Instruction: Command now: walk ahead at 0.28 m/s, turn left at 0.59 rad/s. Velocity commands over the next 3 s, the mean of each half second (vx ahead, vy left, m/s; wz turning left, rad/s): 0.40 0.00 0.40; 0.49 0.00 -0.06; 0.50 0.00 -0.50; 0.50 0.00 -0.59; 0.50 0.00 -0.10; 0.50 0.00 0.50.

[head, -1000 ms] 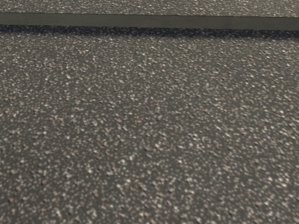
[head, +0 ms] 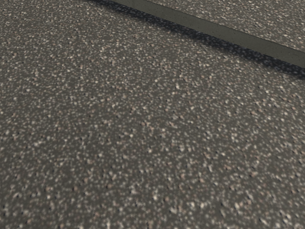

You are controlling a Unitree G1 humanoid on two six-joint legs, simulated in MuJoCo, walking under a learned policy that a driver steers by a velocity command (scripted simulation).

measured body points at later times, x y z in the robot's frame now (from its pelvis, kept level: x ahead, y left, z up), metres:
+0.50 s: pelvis +0.19 +0.05 -0.01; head +0.22 +0.07 +0.43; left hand +0.37 +0.32 -0.10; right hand +0.25 -0.23 -0.12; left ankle +0.00 +0.13 -0.74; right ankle +0.40 -0.04 -0.72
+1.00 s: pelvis +0.47 +0.10 +0.00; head +0.50 +0.10 +0.44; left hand +0.43 +0.38 -0.13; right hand +0.74 -0.09 -0.08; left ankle +0.63 +0.28 -0.71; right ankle +0.40 -0.02 -0.74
